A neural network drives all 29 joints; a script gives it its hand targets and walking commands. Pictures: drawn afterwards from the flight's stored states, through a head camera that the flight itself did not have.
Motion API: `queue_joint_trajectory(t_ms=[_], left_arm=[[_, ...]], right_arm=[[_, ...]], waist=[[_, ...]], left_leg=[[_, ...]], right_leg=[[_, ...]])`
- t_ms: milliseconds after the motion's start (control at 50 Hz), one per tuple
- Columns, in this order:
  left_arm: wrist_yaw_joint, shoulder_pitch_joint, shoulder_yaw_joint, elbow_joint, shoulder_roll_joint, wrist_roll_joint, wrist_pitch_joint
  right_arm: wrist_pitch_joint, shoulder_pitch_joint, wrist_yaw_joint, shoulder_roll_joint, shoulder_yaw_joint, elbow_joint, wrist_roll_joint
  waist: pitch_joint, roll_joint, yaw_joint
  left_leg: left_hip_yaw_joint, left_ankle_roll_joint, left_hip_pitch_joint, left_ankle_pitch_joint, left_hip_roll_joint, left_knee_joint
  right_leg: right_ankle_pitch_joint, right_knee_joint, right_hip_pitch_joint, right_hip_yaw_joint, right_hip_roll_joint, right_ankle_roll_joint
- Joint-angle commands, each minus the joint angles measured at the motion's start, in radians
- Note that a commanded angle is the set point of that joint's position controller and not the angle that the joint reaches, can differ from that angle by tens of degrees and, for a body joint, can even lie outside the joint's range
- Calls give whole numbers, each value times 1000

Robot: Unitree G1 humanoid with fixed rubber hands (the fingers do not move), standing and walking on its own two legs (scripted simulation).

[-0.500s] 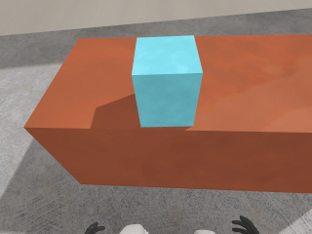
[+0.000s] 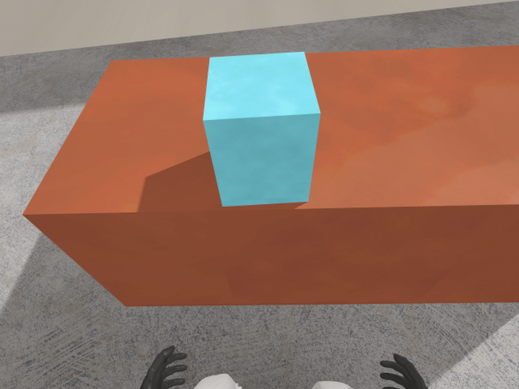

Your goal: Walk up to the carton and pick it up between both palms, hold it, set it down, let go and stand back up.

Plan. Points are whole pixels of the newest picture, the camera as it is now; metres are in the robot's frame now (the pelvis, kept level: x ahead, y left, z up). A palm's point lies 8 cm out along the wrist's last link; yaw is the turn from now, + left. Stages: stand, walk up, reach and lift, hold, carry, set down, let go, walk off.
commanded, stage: walk up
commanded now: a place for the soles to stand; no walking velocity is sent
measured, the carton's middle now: (261, 132) +0.60 +0.01 +0.02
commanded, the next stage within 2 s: none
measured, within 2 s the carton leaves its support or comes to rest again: neither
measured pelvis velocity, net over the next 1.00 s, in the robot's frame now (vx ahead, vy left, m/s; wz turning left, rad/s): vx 0.11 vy -0.06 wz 0.13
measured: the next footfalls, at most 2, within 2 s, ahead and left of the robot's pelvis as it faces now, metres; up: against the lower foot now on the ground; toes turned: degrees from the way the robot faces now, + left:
left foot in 1.04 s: +0.28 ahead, +0.04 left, +0.00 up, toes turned +13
right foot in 1.38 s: +0.25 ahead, -0.21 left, +0.00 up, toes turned +0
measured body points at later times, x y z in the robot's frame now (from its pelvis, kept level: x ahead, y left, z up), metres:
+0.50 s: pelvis +0.01 -0.01 +0.00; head +0.02 +0.00 +0.45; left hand +0.09 +0.21 -0.13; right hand +0.12 -0.22 -0.12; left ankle +0.06 +0.13 -0.72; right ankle +0.01 -0.10 -0.72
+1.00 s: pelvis +0.11 -0.06 -0.01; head +0.13 -0.04 +0.44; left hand +0.04 +0.16 -0.14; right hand +0.29 -0.24 -0.12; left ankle +0.21 +0.05 -0.70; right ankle +0.01 -0.10 -0.72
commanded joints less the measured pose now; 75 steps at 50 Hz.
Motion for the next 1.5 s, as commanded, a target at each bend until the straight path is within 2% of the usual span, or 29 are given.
queue_joint_trajectory(t_ms=[0,140,480,500,520,580,620,660,680,700,720,780,820,940,980,1000,1020,1040,1060,1080,1120,1200,1240,1300,1340,1360,1380,1400,1480], left_arm=[[-8,-45,33,-101,127,-15,-33],[-10,-9,35,-81,125,-11,-26],[-14,45,38,-70,141,-14,-29],[-35,108,62,-82,177,24,-31],[-45,104,65,-100,170,35,-25],[-69,140,60,-156,134,45,-22],[-78,166,58,-177,117,50,-29],[-73,245,69,-170,133,47,-40],[-65,324,70,-171,133,46,-52],[-49,404,93,-140,202,32,-63],[-25,367,96,-132,220,25,-60],[10,366,80,-127,200,40,-65],[14,338,70,-130,173,43,-70],[15,312,73,-108,174,28,-56],[22,315,74,-94,202,17,-51],[21,297,69,-89,220,11,-52],[18,286,61,-92,218,13,-52],[21,326,49,-106,179,17,-34],[28,318,70,-128,240,6,-5],[23,256,67,-149,249,19,10],[10,193,51,-158,181,7,18],[11,218,22,-130,76,-2,19],[17,168,9,-142,37,-17,4],[24,215,29,-135,60,-8,-19],[38,237,54,-156,136,3,-38],[47,215,77,-189,215,31,-44],[63,205,107,-224,301,16,-35],[78,105,125,-243,333,5,-32],[116,-57,73,-291,213,16,-25]], right_arm=[[-41,14,4,-70,-8,-89,-14],[-47,22,4,-60,-6,-77,-9],[-46,5,-10,-67,-9,-80,-3],[-54,137,-11,-71,-26,-67,-24],[-48,150,-11,-101,-42,-66,-30],[-32,176,-27,-172,-73,-75,-26],[-24,138,-40,-178,-81,-80,-19],[-23,58,-37,-141,-66,-106,-18],[-21,-35,-22,-103,-31,-118,-23],[-29,-95,-15,-7,0,-141,-16],[-43,-110,-21,-26,-11,-157,-27],[-48,-50,-25,-19,-13,-116,-24],[-47,-66,-16,-12,-13,-122,-21],[-53,-123,-12,39,13,-159,-5],[-57,42,-25,15,-5,-120,-28],[-61,139,-37,-22,-20,-100,-37],[-63,284,-49,-81,-53,-75,-54],[-71,321,-61,-119,-67,-87,-71],[-68,259,-82,-141,-92,-95,-13],[-61,165,-101,-124,-85,-139,-4],[-69,35,-115,-75,-51,-163,-25],[-90,-151,-71,-56,-20,-138,-5],[-78,-185,-53,-102,-28,-127,-4],[-27,-234,-25,-147,-32,-145,-10],[8,-250,1,-132,-15,-156,-9],[21,-221,15,-102,-10,-168,-4],[42,-191,10,-121,-27,-180,-20],[62,-226,-1,-149,-36,-177,-26],[94,-180,-4,-140,-37,-118,6]], waist=[[-96,-139,6],[-51,-13,17],[-75,-12,27],[-173,-29,3],[-109,3,-1],[5,103,-4],[36,157,11],[13,119,69],[46,49,155],[62,-187,190],[140,-89,171],[158,-47,126],[118,-67,109],[87,-102,84],[-1,-77,20],[-48,-48,-41],[-166,-21,-127],[-303,151,-117],[-384,89,-112],[-393,102,-103],[-293,38,-67],[-137,61,64],[-93,122,68],[-176,100,99],[-173,-39,129],[-138,-238,111],[-157,-242,143],[-158,-215,137],[-117,-225,50]], left_leg=[[-40,10,124,37,17,-107],[-66,17,80,34,34,-152],[-118,32,94,146,28,-103],[-180,72,136,-252,47,-135],[-261,91,112,-448,68,-182],[-502,155,124,-587,211,-328],[-544,163,51,-539,242,-347],[-432,114,-107,-493,176,-274],[-302,62,-286,-431,56,-131],[-52,-18,-472,-317,-119,244],[-58,-9,-558,-330,-84,343],[-85,29,-532,-249,-15,465],[-48,41,-454,-193,-3,469],[162,70,-113,4,-73,83],[159,119,138,168,-97,-23],[106,160,272,303,-50,-111],[-112,282,464,344,148,-101],[-611,435,584,424,511,-124],[-757,526,529,202,527,-232],[-714,479,509,111,478,-303],[-437,366,390,111,392,-300],[-88,310,-48,383,274,-256],[8,270,-75,467,212,-191],[42,248,-58,322,169,-56],[90,161,-170,90,94,93],[161,83,-337,-207,-10,321],[39,11,-333,-516,-58,583],[-65,-13,-286,-506,-54,710],[-175,-58,-418,-334,-117,908]], right_leg=[[44,-294,-50,149,-131,-28],[-4,-279,-15,109,-116,-37],[70,-266,-8,63,-118,-28],[-303,-212,13,16,-73,-42],[-450,-190,-82,31,-56,-45],[-247,-16,-212,-60,-1,-21],[-162,24,-188,-37,-24,-35],[-133,-116,0,14,-38,-46],[-196,-340,165,136,-106,-73],[-357,-517,310,439,-261,-76],[-283,-521,290,562,-385,-69],[239,-399,317,349,-331,-57],[414,-367,276,241,-286,-46],[509,-258,80,56,-151,-52],[579,-89,2,52,-157,-18],[605,56,-55,26,-131,19],[467,356,-184,-11,-75,74],[-388,736,-326,-17,46,101],[-380,868,-343,99,38,95],[-306,895,-365,127,23,86],[-238,872,-402,134,5,92],[-212,557,-137,111,-36,117],[-134,337,-106,68,-49,112],[108,114,18,-32,-27,91],[279,-67,133,-8,-27,71],[276,-162,126,330,-231,11],[322,-292,12,663,-489,-177],[242,-352,-76,702,-518,-260],[345,-206,-17,344,-338,-140]])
